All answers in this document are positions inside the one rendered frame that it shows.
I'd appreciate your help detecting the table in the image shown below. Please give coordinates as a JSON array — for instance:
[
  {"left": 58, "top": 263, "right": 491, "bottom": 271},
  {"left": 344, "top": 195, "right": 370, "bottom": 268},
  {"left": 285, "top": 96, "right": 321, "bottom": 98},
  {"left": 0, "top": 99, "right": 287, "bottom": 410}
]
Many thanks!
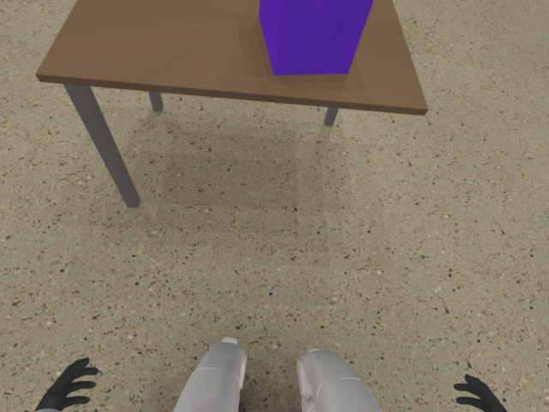
[{"left": 35, "top": 0, "right": 429, "bottom": 208}]

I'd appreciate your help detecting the robot shin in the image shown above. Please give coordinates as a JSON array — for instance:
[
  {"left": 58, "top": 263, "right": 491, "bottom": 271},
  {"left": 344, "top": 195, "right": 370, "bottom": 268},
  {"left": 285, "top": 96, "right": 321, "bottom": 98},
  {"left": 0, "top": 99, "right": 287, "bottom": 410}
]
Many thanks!
[
  {"left": 301, "top": 349, "right": 320, "bottom": 412},
  {"left": 221, "top": 337, "right": 238, "bottom": 345}
]

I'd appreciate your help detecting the carton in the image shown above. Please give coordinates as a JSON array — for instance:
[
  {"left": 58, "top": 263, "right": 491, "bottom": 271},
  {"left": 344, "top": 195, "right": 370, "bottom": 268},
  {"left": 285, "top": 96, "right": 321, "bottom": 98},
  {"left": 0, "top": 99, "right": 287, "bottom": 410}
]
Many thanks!
[{"left": 259, "top": 0, "right": 373, "bottom": 76}]

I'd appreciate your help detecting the robot left hand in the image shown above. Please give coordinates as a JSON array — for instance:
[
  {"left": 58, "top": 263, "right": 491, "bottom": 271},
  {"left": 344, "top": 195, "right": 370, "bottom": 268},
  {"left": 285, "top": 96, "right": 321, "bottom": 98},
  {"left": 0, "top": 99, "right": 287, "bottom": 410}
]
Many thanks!
[{"left": 34, "top": 358, "right": 99, "bottom": 412}]

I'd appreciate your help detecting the robot right shin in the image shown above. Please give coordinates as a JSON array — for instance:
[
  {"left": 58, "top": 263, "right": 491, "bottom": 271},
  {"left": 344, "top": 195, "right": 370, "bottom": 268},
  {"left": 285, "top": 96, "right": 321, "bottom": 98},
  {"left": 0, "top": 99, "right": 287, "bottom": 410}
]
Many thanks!
[{"left": 301, "top": 349, "right": 320, "bottom": 412}]

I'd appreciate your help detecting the robot left shin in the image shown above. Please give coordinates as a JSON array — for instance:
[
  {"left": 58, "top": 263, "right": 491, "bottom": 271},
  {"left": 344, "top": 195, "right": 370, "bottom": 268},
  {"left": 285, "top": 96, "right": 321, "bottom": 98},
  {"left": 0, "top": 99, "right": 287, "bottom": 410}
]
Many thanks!
[{"left": 221, "top": 337, "right": 238, "bottom": 345}]

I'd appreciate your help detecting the robot right hand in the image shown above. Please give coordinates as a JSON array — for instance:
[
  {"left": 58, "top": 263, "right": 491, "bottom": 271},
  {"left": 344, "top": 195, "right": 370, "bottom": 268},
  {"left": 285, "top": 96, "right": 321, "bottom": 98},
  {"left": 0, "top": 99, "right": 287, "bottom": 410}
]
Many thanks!
[{"left": 454, "top": 374, "right": 507, "bottom": 412}]

